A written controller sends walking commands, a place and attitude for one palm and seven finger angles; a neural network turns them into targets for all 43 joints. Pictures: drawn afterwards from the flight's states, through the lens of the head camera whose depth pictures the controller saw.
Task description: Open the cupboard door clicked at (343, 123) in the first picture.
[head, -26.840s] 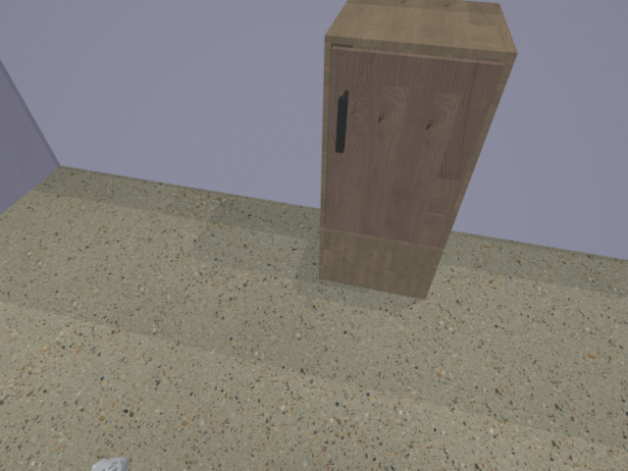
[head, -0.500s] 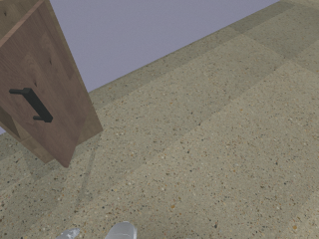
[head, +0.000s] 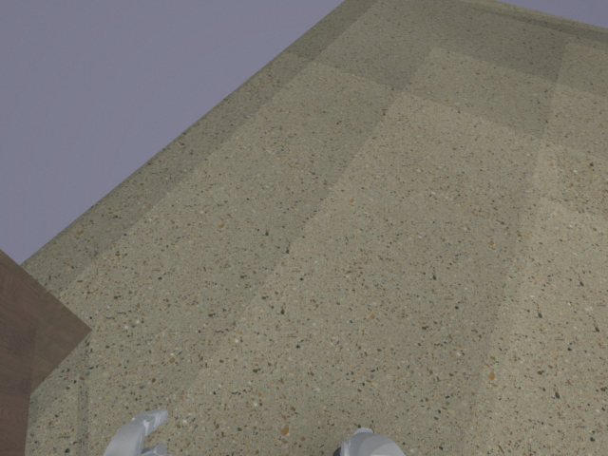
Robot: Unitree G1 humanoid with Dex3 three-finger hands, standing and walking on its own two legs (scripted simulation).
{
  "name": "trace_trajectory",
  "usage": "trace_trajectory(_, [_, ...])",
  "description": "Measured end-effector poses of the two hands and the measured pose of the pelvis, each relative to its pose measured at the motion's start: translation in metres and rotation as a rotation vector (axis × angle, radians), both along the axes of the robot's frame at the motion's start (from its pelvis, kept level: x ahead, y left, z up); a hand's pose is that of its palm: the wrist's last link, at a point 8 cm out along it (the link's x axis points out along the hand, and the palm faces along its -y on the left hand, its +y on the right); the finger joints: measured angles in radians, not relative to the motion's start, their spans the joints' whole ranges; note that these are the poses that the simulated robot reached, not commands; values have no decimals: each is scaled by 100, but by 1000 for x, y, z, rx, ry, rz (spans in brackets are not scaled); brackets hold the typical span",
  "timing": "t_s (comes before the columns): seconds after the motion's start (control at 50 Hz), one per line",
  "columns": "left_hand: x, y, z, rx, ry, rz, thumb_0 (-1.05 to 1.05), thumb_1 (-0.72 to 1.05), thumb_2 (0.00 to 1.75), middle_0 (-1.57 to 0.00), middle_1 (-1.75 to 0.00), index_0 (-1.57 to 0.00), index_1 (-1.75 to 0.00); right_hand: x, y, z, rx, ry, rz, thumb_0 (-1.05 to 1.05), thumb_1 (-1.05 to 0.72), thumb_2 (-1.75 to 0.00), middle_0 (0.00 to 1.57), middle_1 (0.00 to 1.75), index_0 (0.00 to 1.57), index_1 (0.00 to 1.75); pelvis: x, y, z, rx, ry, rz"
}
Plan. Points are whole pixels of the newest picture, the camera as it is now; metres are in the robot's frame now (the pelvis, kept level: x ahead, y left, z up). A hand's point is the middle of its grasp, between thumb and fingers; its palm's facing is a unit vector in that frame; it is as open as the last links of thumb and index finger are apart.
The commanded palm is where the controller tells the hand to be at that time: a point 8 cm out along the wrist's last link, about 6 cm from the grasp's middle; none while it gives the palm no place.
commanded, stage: walk to a spot facing it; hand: left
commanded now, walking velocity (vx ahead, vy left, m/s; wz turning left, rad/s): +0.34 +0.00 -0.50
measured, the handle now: out of the picture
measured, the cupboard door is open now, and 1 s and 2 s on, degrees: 48 48 48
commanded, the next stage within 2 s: turn to face it in 1.40 s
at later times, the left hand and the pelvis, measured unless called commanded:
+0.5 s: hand (192, 394) +0.24 +0.18 -0.19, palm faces -0.13 -0.98 -0.18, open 7.3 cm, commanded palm none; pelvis +0.21 -0.01 -0.01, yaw -12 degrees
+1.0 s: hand (284, 239) +0.53 +0.03 -0.17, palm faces -0.28 -0.94 -0.20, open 7.2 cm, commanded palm none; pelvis +0.41 -0.12 +0.00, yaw -18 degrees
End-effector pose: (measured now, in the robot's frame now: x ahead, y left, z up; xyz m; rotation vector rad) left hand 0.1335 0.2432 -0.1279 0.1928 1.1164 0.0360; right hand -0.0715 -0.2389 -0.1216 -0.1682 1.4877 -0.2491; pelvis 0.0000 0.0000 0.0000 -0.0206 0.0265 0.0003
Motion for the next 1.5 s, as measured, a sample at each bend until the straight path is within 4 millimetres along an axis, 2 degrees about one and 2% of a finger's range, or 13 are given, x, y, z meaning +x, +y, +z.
trace_trajectory(0.06, [49,-22,-6,16,-76,-56,1,91,90,-20,-30,-20,-29,-3,-10,-18,29,51,-60,0,-90,-90,20,30,20,30,25,-17,-17,24,-8,-23])
trace_trajectory(0.12, [69,-37,-7,23,-106,-47,0,91,90,-20,-30,-20,-29,23,-21,-28,40,57,-90,1,-90,-90,20,30,20,30,41,-26,-19,16,-34,-50])
trace_trajectory(0.24, [62,-51,-6,24,36,-50,0,91,90,-20,-30,-20,-29,143,-39,-12,14,-181,-80,1,-91,-90,20,30,20,30,82,-32,-1,20,-29,-111])
trace_trajectory(0.46, [88,-15,-32,22,235,12,0,92,90,-20,-30,-20,-30,336,-33,3,-49,-462,13,0,-91,-90,20,30,20,30,190,-14,-13,-5,-14,-193])
trace_trajectory(0.52, [119,-13,-31,36,259,-29,0,92,90,-20,-30,-20,-29,347,-29,4,-51,-455,-11,0,-91,-90,20,30,20,30,215,-15,-11,9,-22,-223])
trace_trajectory(0.62, [203,-32,-15,27,181,-91,1,92,90,-20,-30,-20,-29,325,-23,1,-22,-306,-98,0,-91,-90,20,30,20,30,253,-25,3,11,-14,-247])
trace_trajectory(0.76, [332,-95,-2,26,51,-231,0,91,90,-20,-30,-20,-29,278,-37,-14,31,-66,-265,0,-92,-90,20,30,20,30,311,-59,1,20,-20,-299])
trace_trajectory(0.84, [391,-134,-11,38,-38,-267,0,91,90,-20,-30,-20,-29,270,-53,-33,66,41,-332,0,-92,-90,20,30,20,30,345,-91,-18,36,-33,-312])
trace_trajectory(0.94, [407,-158,-8,28,2,-232,0,91,90,-20,-30,-20,-29,330,-85,-23,51,6,-333,1,-91,-90,20,30,20,30,383,-112,-6,18,-42,-308])
trace_trajectory(1.08, [408,-156,-15,34,166,-186,-1,94,90,-20,-30,-20,-29,473,-125,-5,12,-219,-271,1,-91,-90,19,30,20,30,446,-131,4,10,-23,-326])
trace_trajectory(1.22, [428,-147,-42,22,318,-140,0,92,90,-20,-30,-20,-29,605,-142,-12,-42,-386,-188,0,-91,-90,20,30,20,30,526,-132,-17,-8,-39,-344])
trace_trajectory(1.32, [494,-163,-33,25,274,-177,1,92,90,-20,-30,-20,-29,622,-139,-8,-37,-361,-228,0,-91,-90,20,30,20,30,563,-142,-8,5,-48,-349])
trace_trajectory(1.5, [643,-235,-1,17,55,-267,0,92,90,-20,-30,-20,-29,590,-156,-15,29,-118,-341,-1,-93,-90,20,30,20,30,622,-184,4,23,-52,-378])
